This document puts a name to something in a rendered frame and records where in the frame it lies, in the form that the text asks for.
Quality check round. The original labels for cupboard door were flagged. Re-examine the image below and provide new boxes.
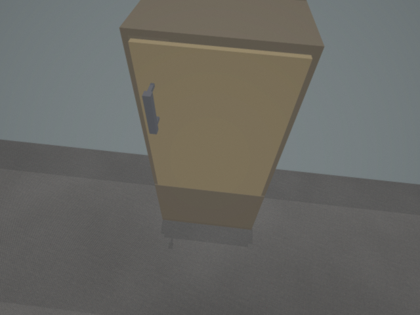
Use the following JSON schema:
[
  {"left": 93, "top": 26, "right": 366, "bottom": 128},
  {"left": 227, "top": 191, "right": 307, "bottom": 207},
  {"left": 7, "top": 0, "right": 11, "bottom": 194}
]
[{"left": 128, "top": 38, "right": 312, "bottom": 196}]

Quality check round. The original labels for handle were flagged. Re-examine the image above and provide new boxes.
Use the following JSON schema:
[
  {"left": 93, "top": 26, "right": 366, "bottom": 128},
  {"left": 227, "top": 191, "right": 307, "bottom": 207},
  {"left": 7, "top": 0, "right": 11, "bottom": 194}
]
[{"left": 142, "top": 83, "right": 159, "bottom": 135}]

